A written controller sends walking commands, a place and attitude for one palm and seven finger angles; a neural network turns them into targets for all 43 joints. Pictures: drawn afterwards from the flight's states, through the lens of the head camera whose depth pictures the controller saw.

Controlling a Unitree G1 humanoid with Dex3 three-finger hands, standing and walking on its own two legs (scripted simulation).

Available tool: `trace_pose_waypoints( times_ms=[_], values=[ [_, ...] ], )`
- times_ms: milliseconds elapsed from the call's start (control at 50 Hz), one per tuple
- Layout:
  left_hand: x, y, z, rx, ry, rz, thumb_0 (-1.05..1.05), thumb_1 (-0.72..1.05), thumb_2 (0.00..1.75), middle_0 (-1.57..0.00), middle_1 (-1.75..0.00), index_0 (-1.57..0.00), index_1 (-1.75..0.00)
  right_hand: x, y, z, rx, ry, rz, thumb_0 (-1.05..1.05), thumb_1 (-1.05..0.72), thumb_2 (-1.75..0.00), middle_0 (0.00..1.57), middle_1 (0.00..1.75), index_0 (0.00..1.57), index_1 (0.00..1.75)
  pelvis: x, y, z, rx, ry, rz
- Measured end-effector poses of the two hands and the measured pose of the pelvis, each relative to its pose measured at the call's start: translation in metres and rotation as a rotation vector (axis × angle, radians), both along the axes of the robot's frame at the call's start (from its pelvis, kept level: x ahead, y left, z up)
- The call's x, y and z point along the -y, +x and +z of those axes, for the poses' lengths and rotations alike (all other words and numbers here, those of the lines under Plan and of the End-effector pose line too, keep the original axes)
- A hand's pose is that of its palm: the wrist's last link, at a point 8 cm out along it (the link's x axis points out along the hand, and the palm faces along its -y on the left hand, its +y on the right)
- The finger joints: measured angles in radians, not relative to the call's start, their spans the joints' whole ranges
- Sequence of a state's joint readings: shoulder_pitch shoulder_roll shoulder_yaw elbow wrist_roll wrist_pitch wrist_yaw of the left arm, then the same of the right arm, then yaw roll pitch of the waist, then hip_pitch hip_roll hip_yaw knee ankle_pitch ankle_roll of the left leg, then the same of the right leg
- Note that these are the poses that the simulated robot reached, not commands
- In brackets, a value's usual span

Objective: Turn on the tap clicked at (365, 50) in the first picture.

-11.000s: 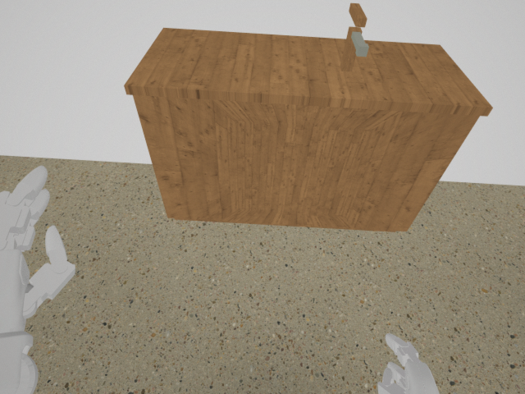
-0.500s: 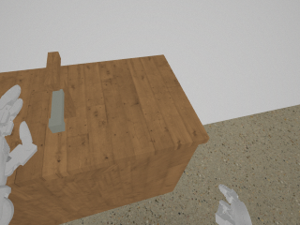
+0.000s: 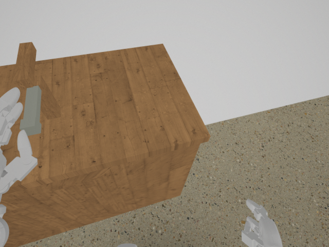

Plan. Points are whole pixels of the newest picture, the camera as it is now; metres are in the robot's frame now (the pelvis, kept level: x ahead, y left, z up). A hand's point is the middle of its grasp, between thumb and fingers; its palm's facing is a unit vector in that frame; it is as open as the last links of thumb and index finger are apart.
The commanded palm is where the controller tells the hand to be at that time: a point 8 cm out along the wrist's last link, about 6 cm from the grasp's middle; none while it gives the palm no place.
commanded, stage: shuffle to correct the standing spot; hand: left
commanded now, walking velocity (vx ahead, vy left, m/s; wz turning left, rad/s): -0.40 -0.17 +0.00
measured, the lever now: (31, 126) +0.32 +0.32 +0.11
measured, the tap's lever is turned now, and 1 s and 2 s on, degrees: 0 0 0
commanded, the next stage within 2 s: come to a stop and stand still in 0.14 s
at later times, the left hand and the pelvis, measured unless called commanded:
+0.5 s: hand (13, 191) +0.17 +0.25 +0.16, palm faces +0.42 -0.82 -0.38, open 7.4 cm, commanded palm +0.12 +0.28 +0.18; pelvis -0.03 -0.01 +0.00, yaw +2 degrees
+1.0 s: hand (5, 175) +0.19 +0.27 +0.17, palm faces +0.43 -0.83 -0.37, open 7.4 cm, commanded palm +0.13 +0.30 +0.18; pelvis -0.01 +0.01 +0.00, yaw +4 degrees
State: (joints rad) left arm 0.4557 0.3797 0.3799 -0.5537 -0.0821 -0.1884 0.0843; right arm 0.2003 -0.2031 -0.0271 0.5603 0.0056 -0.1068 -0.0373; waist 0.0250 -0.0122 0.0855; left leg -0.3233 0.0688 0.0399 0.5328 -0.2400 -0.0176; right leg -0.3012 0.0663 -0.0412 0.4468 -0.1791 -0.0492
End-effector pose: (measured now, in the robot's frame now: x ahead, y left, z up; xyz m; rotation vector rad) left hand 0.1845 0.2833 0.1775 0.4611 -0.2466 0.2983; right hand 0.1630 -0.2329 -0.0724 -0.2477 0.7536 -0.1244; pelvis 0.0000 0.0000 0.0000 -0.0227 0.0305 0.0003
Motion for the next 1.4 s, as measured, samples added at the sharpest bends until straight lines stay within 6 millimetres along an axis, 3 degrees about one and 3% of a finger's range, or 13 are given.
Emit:
trace_pose_waypoints(
  times_ms=[140,300,400,500,740,900,1020,1180,1240,1260,1300,1340,1400],
  values=[
    [0.017,0.001,0.008,0.012,0.095,-0.076,0.02,0.89,0.9,-0.21,-0.3,-0.21,-0.3,0.018,-0.011,-0.004,-0.004,-0.016,-0.03,0.01,-0.91,-0.9,0.2,0.3,0.2,0.3,0.012,-0.01,-0.003,-0.01,0.01,-0.007],
    [0.032,-0.024,0.011,0.006,0.115,-0.084,0.02,0.88,0.9,-0.21,-0.3,-0.22,-0.3,0.024,-0.031,-0.014,-0.018,0.013,-0.047,0.01,-0.91,-0.9,0.2,0.3,0.2,0.3,0.021,-0.025,-0.007,-0.019,0.014,-0.004],
    [0.014,-0.041,0.001,-0.032,0.05,0.016,0.01,0.88,0.9,-0.21,-0.3,-0.22,-0.3,0.019,-0.044,-0.009,-0.051,-0.001,-0.036,0.01,-0.91,-0.9,0.2,0.3,0.2,0.3,0.016,-0.027,-0.001,-0.03,0.033,0.009],
    [-0.008,-0.052,-0.008,0.012,-0.02,0.1,0.02,0.88,0.9,-0.21,-0.3,-0.22,-0.3,0.005,-0.046,-0.004,-0.041,-0.023,-0.005,0.01,-0.91,-0.9,0.2,0.3,0.2,0.3,0.006,-0.029,-0.001,0.014,0.027,0.026],
    [-0.013,-0.045,0.006,0.093,-0.031,0.084,0.02,0.89,0.9,-0.21,-0.3,-0.21,-0.3,-0.035,-0.015,0.006,0.069,0.071,0.086,0.01,-0.91,-0.9,0.2,0.3,0.2,0.3,-0.007,-0.024,0.0,0.063,0.004,0.045],
    [-0.023,-0.038,-0.004,0.017,-0.024,0.103,0.02,0.89,0.9,-0.21,-0.3,-0.21,-0.3,-0.034,-0.01,0.002,0.015,0.049,0.092,0.01,-0.91,-0.9,0.2,0.3,0.2,0.3,-0.012,-0.015,0.002,0.048,0.001,0.055],
    [-0.023,-0.034,0.003,0.047,-0.015,0.085,0.02,0.89,0.9,-0.21,-0.3,-0.21,-0.3,-0.029,-0.007,0.001,-0.007,0.027,0.077,0.01,-0.91,-0.9,0.2,0.3,0.2,0.3,-0.015,-0.013,0.002,0.049,-0.004,0.068],
    [-0.028,-0.044,0.003,0.038,0.005,0.079,0.02,0.89,0.9,-0.21,-0.3,-0.21,-0.3,-0.03,-0.004,0.006,0.017,0.024,0.057,0.01,-0.91,-0.9,0.2,0.3,0.2,0.3,-0.018,-0.015,0.0,0.051,-0.003,0.071],
    [-0.032,-0.05,0.001,0.032,-0.003,0.1,0.02,0.89,0.9,-0.21,-0.3,-0.21,-0.3,-0.033,-0.006,0.006,0.018,0.026,0.064,0.01,-0.91,-0.9,0.2,0.3,0.2,0.3,-0.018,-0.017,0.001,0.055,-0.002,0.071],
    [-0.037,-0.05,0.006,0.039,0.074,0.107,0.02,0.88,0.9,-0.21,-0.3,-0.21,-0.3,-0.034,-0.007,0.005,0.023,0.011,0.092,0.01,-0.91,-0.9,0.2,0.3,0.2,0.3,-0.017,-0.02,0.0,0.055,-0.003,0.072],
    [-0.057,-0.045,0.021,0.118,0.152,0.133,0.02,0.88,0.9,-0.22,-0.3,-0.22,-0.3,-0.039,-0.011,0.001,0.014,0.005,0.147,0.01,-0.91,-0.9,0.2,0.3,0.2,0.3,-0.014,-0.027,-0.002,0.052,-0.001,0.076],
    [-0.07,-0.042,0.027,0.174,0.119,0.178,0.02,0.88,0.9,-0.21,-0.3,-0.22,-0.3,-0.044,-0.017,0.001,0.017,0.029,0.168,0.01,-0.91,-0.9,0.2,0.3,0.2,0.3,-0.013,-0.035,-0.002,0.061,0.009,0.055],
    [-0.061,-0.04,0.021,0.179,0.039,0.161,0.02,0.89,0.9,-0.21,-0.3,-0.21,-0.3,-0.048,-0.025,0.001,0.05,0.072,0.161,0.01,-0.91,-0.9,0.2,0.3,0.2,0.3,-0.018,-0.042,-0.001,0.071,0.018,0.036]
  ],
)
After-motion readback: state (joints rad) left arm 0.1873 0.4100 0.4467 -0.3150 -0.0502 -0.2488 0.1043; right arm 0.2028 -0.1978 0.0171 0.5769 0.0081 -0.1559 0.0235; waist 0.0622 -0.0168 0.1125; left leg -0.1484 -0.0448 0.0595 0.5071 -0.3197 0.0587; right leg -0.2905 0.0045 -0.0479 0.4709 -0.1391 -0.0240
